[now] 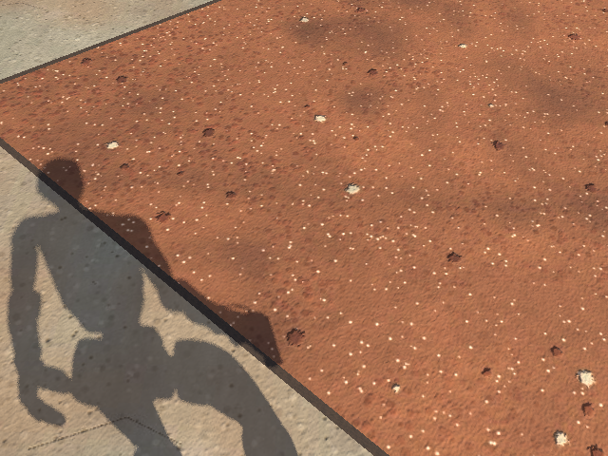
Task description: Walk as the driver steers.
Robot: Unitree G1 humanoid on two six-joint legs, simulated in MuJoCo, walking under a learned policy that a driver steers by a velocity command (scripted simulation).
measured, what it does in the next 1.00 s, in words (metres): walks ahead, turning right: right foot, then left foot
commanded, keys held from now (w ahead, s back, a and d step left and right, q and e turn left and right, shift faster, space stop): w+e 0.90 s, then w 0.10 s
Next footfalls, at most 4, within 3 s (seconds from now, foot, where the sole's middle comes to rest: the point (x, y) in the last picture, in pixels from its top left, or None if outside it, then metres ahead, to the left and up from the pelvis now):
0.42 right None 0.36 -0.17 -0.77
0.92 left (347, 359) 0.71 -0.09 -0.77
1.36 right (470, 351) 0.73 -0.39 -0.77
1.74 left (360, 331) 0.78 -0.13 -0.77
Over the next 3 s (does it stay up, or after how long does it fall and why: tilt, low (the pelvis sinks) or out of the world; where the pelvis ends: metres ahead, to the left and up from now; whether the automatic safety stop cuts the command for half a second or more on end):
stays up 0.70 -0.24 -0.01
